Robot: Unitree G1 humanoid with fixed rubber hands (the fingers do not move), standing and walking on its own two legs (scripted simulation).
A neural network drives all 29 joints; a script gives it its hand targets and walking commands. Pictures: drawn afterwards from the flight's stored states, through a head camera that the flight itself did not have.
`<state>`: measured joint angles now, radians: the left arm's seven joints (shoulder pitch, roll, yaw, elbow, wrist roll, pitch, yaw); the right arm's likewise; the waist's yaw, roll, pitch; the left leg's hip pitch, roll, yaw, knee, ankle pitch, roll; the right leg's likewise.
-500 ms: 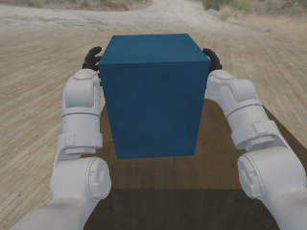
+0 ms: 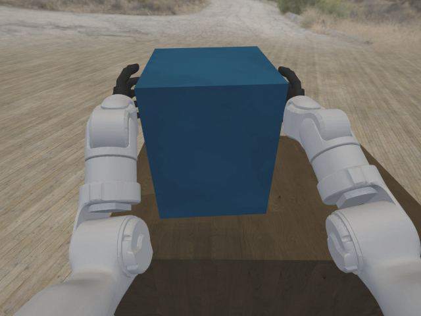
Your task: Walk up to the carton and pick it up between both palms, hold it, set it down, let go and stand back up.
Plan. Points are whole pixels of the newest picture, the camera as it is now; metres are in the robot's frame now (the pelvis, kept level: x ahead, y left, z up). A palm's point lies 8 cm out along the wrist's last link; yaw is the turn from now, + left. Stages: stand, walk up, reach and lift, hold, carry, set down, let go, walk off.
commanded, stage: hold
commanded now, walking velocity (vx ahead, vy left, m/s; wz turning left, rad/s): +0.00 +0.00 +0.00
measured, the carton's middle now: (209, 130) +0.39 +0.01 +0.26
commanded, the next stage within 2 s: none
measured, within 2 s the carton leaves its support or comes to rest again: neither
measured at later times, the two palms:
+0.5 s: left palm (128, 105) +0.38 +0.15 +0.31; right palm (295, 107) +0.37 -0.14 +0.31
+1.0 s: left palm (127, 106) +0.38 +0.15 +0.31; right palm (295, 108) +0.37 -0.14 +0.31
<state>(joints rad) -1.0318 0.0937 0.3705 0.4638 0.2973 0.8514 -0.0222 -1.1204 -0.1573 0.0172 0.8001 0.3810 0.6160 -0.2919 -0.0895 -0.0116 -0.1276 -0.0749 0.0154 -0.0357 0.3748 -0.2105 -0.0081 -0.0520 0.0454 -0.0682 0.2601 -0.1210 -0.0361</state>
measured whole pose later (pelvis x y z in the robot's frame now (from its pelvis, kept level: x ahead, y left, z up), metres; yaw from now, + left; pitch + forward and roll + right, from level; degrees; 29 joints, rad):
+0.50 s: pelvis +0.00 +0.00 +0.00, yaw -1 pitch -4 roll -1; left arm -1.04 0.09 0.38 0.45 0.30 0.86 -0.02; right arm -1.11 -0.16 0.01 0.78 0.39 0.62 -0.30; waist -0.09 -0.03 -0.14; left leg -0.09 0.02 -0.02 0.37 -0.21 -0.01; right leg -0.07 0.05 -0.05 0.26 -0.12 -0.04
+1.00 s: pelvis +0.00 +0.00 +0.00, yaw -1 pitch -5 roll -1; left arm -1.00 0.08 0.37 0.39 0.31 0.88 -0.03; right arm -1.09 -0.16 0.03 0.74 0.40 0.63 -0.31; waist -0.10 -0.03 -0.13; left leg -0.06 0.02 -0.02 0.37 -0.22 -0.01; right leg -0.04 0.05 -0.05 0.25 -0.12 -0.04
